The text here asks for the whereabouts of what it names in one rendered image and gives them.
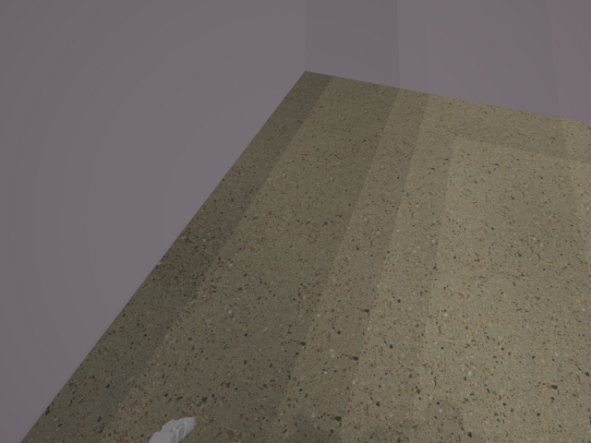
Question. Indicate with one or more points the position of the robot left hand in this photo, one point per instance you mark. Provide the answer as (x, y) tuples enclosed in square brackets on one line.
[(174, 431)]

